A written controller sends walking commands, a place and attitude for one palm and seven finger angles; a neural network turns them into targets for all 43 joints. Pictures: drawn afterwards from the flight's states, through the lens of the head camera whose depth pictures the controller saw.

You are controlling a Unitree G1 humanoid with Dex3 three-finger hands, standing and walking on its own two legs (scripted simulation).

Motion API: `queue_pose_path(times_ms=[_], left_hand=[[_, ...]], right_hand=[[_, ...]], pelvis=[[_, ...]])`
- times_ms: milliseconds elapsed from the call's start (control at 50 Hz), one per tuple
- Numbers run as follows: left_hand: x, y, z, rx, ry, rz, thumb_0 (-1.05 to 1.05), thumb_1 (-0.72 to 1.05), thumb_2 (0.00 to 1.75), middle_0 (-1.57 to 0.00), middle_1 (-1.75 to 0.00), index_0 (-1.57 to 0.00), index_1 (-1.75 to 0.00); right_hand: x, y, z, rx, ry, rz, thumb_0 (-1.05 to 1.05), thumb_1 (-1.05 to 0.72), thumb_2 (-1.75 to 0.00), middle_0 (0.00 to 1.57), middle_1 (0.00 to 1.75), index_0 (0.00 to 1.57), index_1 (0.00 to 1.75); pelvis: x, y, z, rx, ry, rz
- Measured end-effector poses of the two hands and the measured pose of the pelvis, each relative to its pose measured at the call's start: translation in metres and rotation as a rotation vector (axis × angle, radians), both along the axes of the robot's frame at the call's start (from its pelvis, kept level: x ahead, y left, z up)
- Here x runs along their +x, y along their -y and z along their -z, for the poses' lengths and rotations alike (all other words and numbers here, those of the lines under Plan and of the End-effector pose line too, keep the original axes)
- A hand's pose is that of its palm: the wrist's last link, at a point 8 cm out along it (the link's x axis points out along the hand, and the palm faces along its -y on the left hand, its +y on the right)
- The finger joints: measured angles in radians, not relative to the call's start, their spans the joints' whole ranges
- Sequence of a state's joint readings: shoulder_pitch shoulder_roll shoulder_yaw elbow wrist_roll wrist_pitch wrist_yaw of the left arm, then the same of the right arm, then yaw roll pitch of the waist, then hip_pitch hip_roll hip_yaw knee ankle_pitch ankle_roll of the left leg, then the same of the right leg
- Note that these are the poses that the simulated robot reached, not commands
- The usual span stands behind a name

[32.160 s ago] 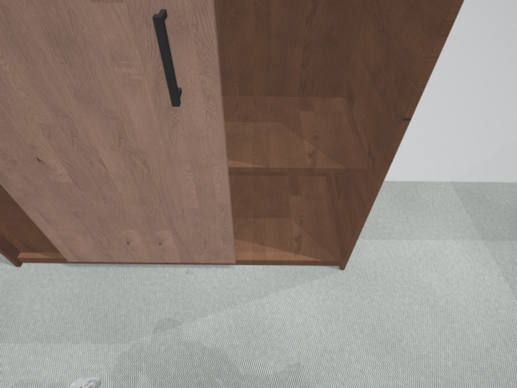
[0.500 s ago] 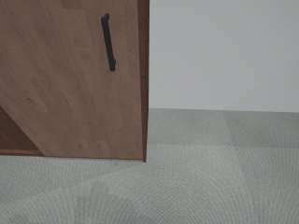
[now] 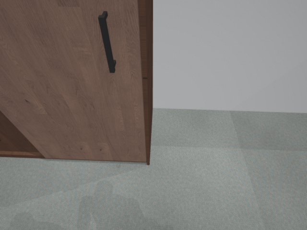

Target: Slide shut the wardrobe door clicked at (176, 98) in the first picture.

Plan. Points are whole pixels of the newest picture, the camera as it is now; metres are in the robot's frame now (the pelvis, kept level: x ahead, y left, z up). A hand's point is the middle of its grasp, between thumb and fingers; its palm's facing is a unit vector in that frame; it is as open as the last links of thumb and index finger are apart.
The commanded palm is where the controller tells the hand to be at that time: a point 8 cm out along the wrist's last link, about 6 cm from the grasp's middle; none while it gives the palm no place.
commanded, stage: look to check the result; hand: left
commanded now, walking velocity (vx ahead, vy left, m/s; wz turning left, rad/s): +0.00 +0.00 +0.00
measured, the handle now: (108, 44) +0.61 +0.18 +0.17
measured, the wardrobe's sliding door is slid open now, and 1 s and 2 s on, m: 0.00 0.00 0.00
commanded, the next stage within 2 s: stand and wait in 0.26 s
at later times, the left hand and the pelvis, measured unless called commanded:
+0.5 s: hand out of the picture +0.05 +0.19 -0.17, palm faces +0.01 -0.97 -0.25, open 7.4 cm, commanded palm none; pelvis +0.02 -0.01 +0.00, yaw +0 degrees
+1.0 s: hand out of the picture +0.07 +0.20 -0.17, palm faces +0.00 -0.96 -0.28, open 7.4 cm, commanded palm none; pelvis +0.02 -0.01 +0.00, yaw +0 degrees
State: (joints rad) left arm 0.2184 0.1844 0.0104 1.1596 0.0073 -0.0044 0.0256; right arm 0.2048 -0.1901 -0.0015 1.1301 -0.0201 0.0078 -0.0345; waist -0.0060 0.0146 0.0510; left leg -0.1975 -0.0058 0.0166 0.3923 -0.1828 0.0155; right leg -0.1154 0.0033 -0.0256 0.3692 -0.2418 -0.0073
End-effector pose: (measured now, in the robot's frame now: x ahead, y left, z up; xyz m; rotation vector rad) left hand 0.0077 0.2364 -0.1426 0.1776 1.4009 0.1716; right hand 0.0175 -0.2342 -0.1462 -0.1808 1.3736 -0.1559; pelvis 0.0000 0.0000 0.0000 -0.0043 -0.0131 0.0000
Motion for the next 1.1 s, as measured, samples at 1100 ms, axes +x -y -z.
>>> queue_pose_path(times_ms=[1100], left_hand=[[0.057,-0.011,-0.012,0.059,0.09,0.04,0.01,0.91,0.9,-0.2,-0.3,-0.2,-0.3]], right_hand=[[0.042,0.043,-0.01,-0.06,0.053,-0.019,0.01,-0.91,-0.9,0.2,0.3,0.2,0.3]], pelvis=[[0.019,0.015,-0.003,0.006,0.003,0.007]])
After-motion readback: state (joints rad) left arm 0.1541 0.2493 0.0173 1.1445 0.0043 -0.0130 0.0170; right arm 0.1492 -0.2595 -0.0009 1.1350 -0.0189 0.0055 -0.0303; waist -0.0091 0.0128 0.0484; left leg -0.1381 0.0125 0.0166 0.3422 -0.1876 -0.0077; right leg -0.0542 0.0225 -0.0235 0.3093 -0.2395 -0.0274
